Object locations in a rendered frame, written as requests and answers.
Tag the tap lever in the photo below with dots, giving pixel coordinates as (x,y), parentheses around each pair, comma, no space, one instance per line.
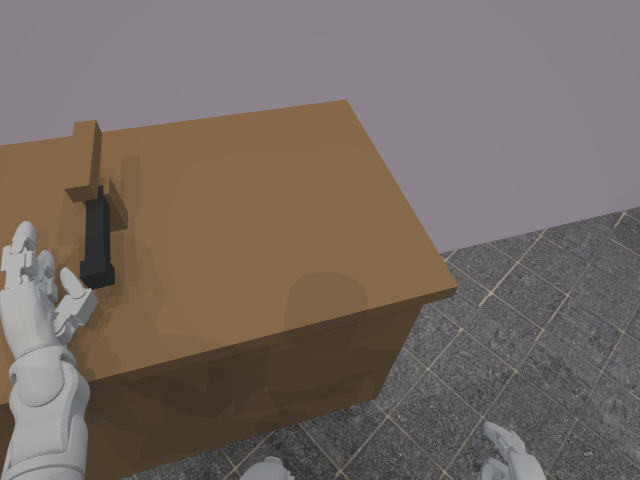
(96,271)

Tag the left robot forearm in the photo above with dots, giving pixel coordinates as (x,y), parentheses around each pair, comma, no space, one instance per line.
(48,401)

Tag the right robot hand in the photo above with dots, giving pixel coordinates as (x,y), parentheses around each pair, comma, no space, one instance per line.
(521,465)

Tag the left robot hand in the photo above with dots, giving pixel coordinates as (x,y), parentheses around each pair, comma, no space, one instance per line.
(27,303)

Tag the counter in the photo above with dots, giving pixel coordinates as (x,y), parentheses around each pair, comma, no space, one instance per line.
(268,271)

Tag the left robot shin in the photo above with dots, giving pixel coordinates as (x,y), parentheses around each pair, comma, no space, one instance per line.
(273,460)

